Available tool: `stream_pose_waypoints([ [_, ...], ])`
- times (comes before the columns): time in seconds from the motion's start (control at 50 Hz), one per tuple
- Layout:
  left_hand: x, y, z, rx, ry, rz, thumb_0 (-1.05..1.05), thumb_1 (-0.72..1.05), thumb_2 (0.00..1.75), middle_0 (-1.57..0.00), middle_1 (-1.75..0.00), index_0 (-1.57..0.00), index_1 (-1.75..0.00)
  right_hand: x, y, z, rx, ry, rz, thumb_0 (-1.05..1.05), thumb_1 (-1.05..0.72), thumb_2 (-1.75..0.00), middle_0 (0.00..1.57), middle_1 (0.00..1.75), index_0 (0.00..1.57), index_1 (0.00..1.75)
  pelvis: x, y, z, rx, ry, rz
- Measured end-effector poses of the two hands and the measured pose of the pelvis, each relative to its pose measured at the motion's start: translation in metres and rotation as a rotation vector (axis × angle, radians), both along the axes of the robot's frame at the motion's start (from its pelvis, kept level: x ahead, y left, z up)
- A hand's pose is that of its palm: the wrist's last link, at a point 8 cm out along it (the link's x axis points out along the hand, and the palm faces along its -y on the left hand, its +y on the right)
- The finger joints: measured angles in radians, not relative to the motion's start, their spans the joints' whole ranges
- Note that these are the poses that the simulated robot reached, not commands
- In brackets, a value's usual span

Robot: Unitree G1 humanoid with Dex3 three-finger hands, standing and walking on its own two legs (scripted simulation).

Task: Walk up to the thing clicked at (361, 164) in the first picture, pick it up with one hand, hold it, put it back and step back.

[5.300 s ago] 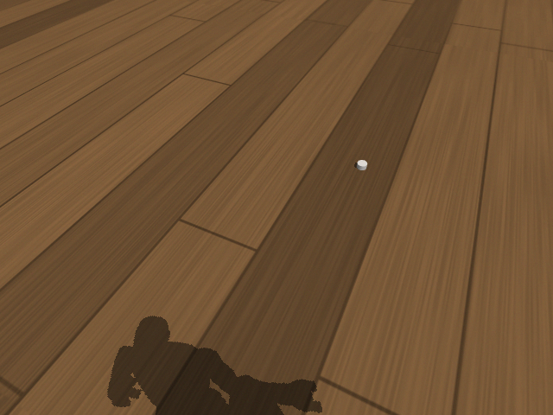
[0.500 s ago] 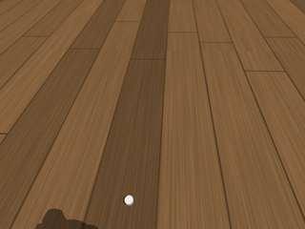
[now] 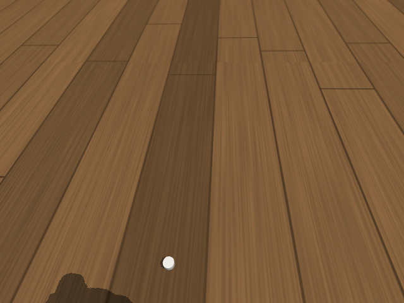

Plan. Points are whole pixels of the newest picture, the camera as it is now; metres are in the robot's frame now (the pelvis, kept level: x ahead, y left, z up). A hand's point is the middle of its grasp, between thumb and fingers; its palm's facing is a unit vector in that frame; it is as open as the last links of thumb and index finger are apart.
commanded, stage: walk up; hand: left
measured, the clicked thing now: (168, 263) +0.44 +0.23 -0.77
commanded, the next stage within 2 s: none
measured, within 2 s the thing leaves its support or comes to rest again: neither
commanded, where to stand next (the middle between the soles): +0.03 +0.00 m, yaw -2 degrees
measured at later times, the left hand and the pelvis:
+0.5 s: hand out of the picture +0.01 +0.33 -0.18, palm faces -0.06 -0.94 -0.34, open 7.4 cm; pelvis -0.06 +0.05 -0.01, yaw -1 degrees
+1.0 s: hand out of the picture +0.09 +0.27 -0.15, palm faces -0.04 -0.91 -0.42, open 7.4 cm; pelvis -0.03 +0.00 -0.02, yaw -1 degrees
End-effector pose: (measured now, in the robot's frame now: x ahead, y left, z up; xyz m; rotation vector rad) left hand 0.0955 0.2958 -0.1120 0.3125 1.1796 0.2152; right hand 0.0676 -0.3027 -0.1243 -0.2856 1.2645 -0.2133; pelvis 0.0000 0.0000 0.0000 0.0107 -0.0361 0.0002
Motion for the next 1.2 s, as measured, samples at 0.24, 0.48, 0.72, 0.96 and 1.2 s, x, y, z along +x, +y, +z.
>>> stream_pose_waypoints([
  [0.24, -0.018, 0.062, -0.017, 0.085, -0.055, -0.042, 0.01, 0.9, 0.9, -0.2, -0.3, -0.21, -0.3, -0.042, 0.006, -0.006, -0.09, 0.017, 0.027, 0.0, -0.91, -0.9, 0.2, 0.3, 0.2, 0.3, -0.056, 0.038, -0.027, -0.013, 0.016, 0.039],
  [0.48, -0.087, 0.077, -0.03, 0.001, 0.114, -0.012, 0.01, 0.91, 0.9, -0.2, -0.3, -0.2, -0.3, -0.108, 0.031, 0.02, -0.137, 0.034, -0.009, 0.01, -0.9, -0.9, 0.21, 0.3, 0.21, 0.3, -0.061, 0.047, -0.014, -0.015, 0.0, -0.004],
  [0.72, -0.037, 0.019, -0.015, 0.026, -0.008, -0.109, 0.01, 0.91, 0.9, -0.2, -0.3, -0.2, -0.3, -0.107, -0.042, 0.009, -0.154, 0.004, -0.054, 0.01, -0.9, -0.9, 0.2, 0.3, 0.21, 0.3, -0.04, 0.0, -0.024, -0.03, -0.022, -0.047],
  [0.96, -0.014, 0.003, 0.004, 0.064, -0.102, -0.091, 0.01, 0.9, 0.9, -0.2, -0.3, -0.21, -0.3, -0.044, -0.019, -0.012, -0.039, -0.023, 0.018, 0.01, -0.91, -0.9, 0.2, 0.3, 0.2, 0.3, -0.028, -0.005, -0.018, -0.017, -0.018, -0.019],
  [1.2, -0.029, 0.051, -0.022, 0.08, -0.053, -0.025, 0.01, 0.91, 0.9, -0.2, -0.3, -0.21, -0.3, -0.018, 0.019, -0.006, -0.062, -0.098, 0.081, 0.0, -0.91, -0.9, 0.2, 0.3, 0.2, 0.3, -0.047, 0.025, -0.031, -0.018, -0.009, 0.003],
])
